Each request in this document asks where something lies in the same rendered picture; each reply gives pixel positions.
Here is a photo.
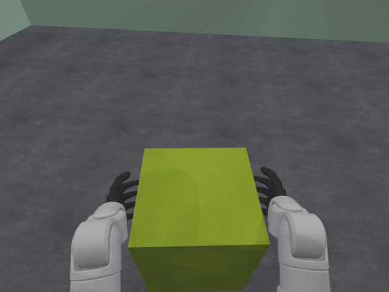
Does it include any robot left forearm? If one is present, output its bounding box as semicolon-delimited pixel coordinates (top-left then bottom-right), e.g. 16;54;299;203
70;202;128;292

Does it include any robot right forearm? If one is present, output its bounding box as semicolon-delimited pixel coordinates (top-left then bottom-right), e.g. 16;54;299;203
267;196;331;292

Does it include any left robot hand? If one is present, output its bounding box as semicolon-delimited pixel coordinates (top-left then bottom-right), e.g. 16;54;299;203
106;172;139;221

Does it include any carton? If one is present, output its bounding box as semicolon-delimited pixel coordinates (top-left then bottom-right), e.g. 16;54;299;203
128;148;270;292

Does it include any right robot hand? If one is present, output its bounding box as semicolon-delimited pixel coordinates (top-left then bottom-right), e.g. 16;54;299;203
253;167;286;216

